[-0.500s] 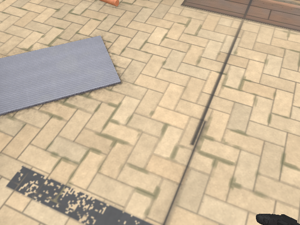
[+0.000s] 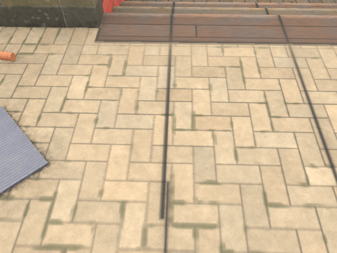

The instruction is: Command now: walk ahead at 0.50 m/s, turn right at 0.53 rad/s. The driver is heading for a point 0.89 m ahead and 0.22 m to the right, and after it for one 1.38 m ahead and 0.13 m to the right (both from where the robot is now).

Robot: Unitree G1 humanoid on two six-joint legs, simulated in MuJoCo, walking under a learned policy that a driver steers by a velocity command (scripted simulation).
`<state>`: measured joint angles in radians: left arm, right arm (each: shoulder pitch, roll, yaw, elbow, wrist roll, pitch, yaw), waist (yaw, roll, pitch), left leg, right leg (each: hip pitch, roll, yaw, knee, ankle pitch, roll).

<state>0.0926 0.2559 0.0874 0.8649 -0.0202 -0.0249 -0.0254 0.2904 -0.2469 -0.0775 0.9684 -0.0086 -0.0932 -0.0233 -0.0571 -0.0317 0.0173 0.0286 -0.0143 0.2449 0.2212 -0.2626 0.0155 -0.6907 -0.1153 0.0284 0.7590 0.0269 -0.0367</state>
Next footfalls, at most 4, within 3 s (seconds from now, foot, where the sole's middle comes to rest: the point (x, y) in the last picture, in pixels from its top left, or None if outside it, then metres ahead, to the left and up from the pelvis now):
0.14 right None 0.24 -0.13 -0.78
0.64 left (175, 231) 0.58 -0.02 -0.78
1.16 right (248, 192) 0.74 -0.36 -0.78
1.68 left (194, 178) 0.82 -0.13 -0.78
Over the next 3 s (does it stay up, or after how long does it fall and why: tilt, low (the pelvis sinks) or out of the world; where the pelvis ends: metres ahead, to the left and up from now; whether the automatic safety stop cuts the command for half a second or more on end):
stays up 1.30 -0.11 0.00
